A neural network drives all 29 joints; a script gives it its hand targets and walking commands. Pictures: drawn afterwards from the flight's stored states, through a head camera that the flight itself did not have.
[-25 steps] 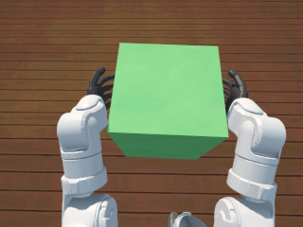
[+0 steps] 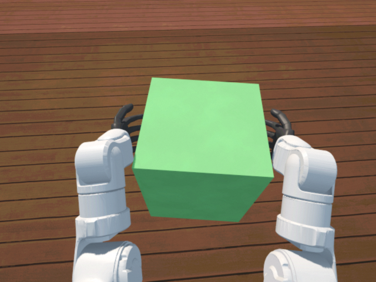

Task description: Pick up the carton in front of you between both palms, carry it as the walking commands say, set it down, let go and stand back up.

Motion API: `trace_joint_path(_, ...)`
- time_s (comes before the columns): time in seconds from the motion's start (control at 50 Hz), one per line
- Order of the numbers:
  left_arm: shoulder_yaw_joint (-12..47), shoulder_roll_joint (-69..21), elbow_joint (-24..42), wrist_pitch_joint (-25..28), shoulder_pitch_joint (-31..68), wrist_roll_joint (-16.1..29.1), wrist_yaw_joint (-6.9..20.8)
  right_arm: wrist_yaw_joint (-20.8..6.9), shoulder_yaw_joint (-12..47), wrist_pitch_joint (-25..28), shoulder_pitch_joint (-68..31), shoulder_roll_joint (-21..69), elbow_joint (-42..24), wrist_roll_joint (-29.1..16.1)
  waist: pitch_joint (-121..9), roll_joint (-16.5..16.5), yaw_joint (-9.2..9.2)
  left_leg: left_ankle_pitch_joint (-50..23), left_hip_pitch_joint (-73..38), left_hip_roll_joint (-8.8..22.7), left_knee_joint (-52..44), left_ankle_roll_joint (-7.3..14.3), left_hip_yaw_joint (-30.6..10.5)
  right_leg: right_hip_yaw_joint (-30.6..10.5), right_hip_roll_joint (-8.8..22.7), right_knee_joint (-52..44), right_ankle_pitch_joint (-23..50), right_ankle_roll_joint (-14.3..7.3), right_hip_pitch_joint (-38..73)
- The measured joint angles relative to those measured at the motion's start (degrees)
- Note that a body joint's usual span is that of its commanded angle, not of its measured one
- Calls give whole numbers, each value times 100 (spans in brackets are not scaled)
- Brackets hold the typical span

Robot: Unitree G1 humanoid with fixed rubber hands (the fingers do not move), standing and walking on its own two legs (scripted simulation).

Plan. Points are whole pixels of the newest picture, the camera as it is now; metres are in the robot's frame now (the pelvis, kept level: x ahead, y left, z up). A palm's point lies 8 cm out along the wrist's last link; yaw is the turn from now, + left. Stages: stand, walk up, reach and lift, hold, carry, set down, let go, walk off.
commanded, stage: carry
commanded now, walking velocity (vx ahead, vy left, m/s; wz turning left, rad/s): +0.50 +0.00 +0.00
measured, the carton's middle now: (199, 156) +0.37 -0.02 +0.07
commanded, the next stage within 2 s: none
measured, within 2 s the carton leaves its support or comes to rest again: neither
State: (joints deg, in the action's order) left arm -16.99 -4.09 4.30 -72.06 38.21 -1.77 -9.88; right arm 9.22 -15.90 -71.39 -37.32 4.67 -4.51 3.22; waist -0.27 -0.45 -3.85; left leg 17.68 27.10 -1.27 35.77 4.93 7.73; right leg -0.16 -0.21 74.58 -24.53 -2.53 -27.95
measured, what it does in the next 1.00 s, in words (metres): climbs: right foot, then left foot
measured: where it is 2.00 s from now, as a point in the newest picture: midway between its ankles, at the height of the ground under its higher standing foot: (186, 117)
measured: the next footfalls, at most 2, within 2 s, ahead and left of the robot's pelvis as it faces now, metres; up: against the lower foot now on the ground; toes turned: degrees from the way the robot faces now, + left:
right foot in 0.30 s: +0.35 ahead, -0.12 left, +0.02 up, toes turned -4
left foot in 0.70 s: +0.62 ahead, +0.08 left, +0.04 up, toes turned +7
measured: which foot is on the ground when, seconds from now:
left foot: down 0.00-0.32, up 0.34-0.68, down 0.70-1.00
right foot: up 0.00-0.28, down 0.30-0.72, up 0.74-1.00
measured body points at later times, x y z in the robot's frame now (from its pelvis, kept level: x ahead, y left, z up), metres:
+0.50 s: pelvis +0.30 -0.04 +0.03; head +0.35 -0.04 +0.48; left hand +0.66 +0.14 +0.16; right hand +0.69 -0.16 +0.16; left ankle +0.29 +0.08 -0.60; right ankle +0.31 -0.12 -0.70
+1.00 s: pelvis +0.61 +0.00 +0.05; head +0.65 +0.01 +0.50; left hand +0.99 +0.13 +0.19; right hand +0.97 -0.17 +0.20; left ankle +0.58 +0.08 -0.68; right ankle +0.68 -0.13 -0.62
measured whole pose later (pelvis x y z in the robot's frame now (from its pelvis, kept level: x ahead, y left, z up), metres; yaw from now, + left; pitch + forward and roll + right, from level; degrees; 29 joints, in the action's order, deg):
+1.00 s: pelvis +0.61 +0.00 +0.05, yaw +0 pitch +5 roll -1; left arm -16.5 -5.6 11.0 -70.8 36.8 -2.8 -9.6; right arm 9.6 -15.7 -69.2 -37.6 3.8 -7.8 0.2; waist 0.0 -0.2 -4.1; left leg 21.4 16.2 -0.2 27.8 3.6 6.8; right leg 1.9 2.5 57.4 -19.7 -1.7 -41.4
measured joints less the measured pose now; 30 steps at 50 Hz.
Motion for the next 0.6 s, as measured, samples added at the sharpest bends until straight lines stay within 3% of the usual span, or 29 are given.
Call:
trace_joint_path(0.1, -26, -218, 418, 100, -87, -181, 16, 17, -23, 170, 54, -63, -214, -241, 157, 67, -93, 158, -720, 54, -632, -4, -77, 129, 148, -610, 339, 6, -1105)
trace_joint_path(0.2, 41, -172, 833, 130, -149, -149, 20, 27, 21, 213, -104, -83, -405, -324, 53, 56, -38, 540, -1370, 90, -943, -139, -166, 271, 248, -2278, 715, 48, -1348)
trace_joint_path(0.26, 66, -92, 787, 74, -105, -114, 20, 28, 44, 134, -208, -111, -346, -288, -104, 99, 84, 943, -1752, 167, -890, -275, -227, 516, 141, -3366, 950, -32, -1002)
trace_joint_path(0.3, 102, -65, 550, 61, 32, -115, 20, 27, 16, 53, -258, -193, -267, -272, -165, 155, 248, 1314, -1783, 288, -205, -336, -291, 725, -8, -3939, 1349, -169, -545)
trace_joint_path(0.32, 140, -68, 393, 94, 93, -129, 17, 26, -8, 29, -265, -254, -210, -286, -164, 218, 346, 1195, -1557, 387, 542, -354, -354, 794, -46, -3753, 1312, -203, -493)
trace_joint_path(0.38, 200, -92, 65, 83, 103, -109, 13, 22, -119, -74, -208, -281, -53, -277, -121, 151, 667, 989, -451, 169, 3203, -338, -745, 760, -89, -3570, 703, -210, -223)
trace_joint_path(0.42, 204, -77, 58, 50, -8, -39, -5, 19, -193, -135, -176, -166, -48, -185, -68, 103, 787, 813, 218, 113, 3977, -284, -754, 704, -91, -3821, 612, -162, 76)
trace_joint_path(0.5, 166, -44, 231, 119, -84, 113, -22, 11, -259, -113, -144, 36, -310, -28, 50, 56, 866, 514, 1174, 237, 3626, -297, -660, 644, -51, -4333, 491, -154, 679)
trace_joint_path(0.6, 198, 9, 341, 212, 32, 214, -25, 2, -198, -57, -114, 23, -616, -17, -36, 52, 854, -6, 1558, 403, 1848, -370, -532, 564, -12, -4771, 179, -40, 1385)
